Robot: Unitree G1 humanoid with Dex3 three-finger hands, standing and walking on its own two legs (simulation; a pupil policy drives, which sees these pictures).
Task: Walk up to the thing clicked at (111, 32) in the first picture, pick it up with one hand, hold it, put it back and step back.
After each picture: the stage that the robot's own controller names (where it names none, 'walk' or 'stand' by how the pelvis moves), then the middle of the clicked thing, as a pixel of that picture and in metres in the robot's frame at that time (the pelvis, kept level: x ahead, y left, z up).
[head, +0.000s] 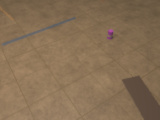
stand; (110, 34) +1.69 -0.34 -0.72
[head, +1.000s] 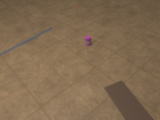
walk; (88, 40) +1.59 +0.09 -0.69
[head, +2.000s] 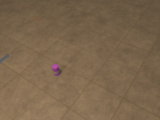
walk; (55, 70) +1.02 +0.36 -0.72
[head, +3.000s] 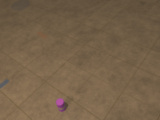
walk; (61, 105) +0.66 +0.27 -0.72
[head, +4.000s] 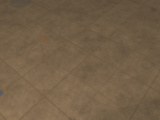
stand; out of the picture +0.43 +0.20 -0.70
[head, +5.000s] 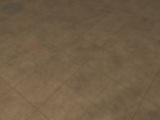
stand; out of the picture +0.36 +0.19 -0.72
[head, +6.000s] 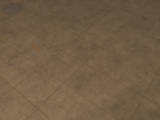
stand; out of the picture +0.37 +0.20 -0.73
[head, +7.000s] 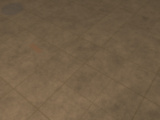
stand; out of the picture +0.36 +0.20 -0.73
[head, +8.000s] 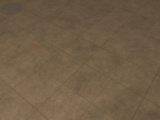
stand; out of the picture +0.35 +0.20 -0.73
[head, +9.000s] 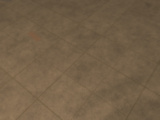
go down; out of the picture +0.36 +0.20 -0.72
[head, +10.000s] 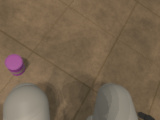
go down; (15, 65) +0.43 +0.26 -0.30
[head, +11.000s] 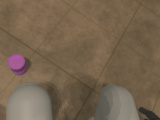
close in; (18, 65) +0.42 +0.26 -0.30
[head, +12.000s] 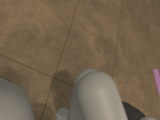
close in; out of the picture +0.39 +0.30 -0.22
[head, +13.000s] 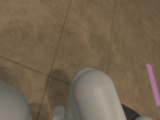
close; out of the picture +0.38 +0.30 -0.22
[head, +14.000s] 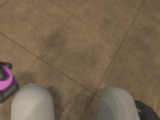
lift; (3, 82) +0.31 +0.27 -0.07
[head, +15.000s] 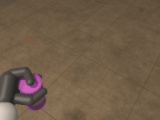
hold; (33, 92) +0.32 +0.17 +0.05
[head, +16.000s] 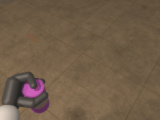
hold; (37, 96) +0.32 +0.17 +0.00
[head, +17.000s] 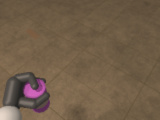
crouch; (37, 96) +0.32 +0.17 -0.01
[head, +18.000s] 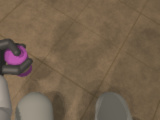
crouch; (19, 62) +0.42 +0.21 -0.11
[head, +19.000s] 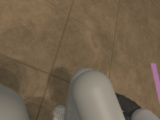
lower; out of the picture +0.38 +0.32 -0.23
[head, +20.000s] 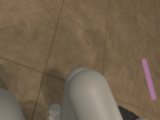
lower; out of the picture +0.40 +0.32 -0.22
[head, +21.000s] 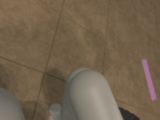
lower; out of the picture +0.40 +0.32 -0.22
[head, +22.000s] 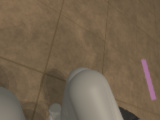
lower; out of the picture +0.39 +0.32 -0.22
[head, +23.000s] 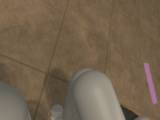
draw back; out of the picture +0.39 +0.31 -0.22
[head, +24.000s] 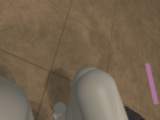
stand; out of the picture +0.38 +0.30 -0.22
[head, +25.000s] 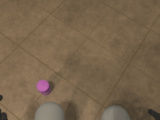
walk; (44, 87) +0.42 +0.22 -0.47
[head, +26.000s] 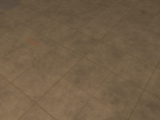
stand; out of the picture +0.37 +0.19 -0.66
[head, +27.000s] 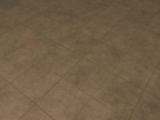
stand; out of the picture +0.36 +0.19 -0.67
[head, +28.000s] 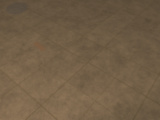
stand; out of the picture +0.38 +0.17 -0.71
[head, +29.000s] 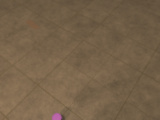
walk; (57, 119) +0.42 +0.17 -0.70
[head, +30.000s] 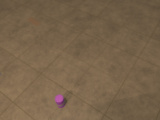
walk; (60, 101) +0.57 +0.22 -0.69
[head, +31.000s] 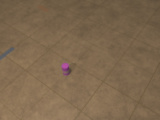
walk; (65, 69) +0.91 +0.21 -0.70
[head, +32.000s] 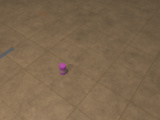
stand; (62, 69) +1.01 +0.20 -0.71
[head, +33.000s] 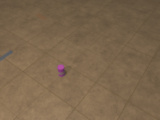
stand; (61, 70) +1.02 +0.21 -0.72
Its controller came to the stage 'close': yes
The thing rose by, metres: 0.70
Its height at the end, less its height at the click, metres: +0.00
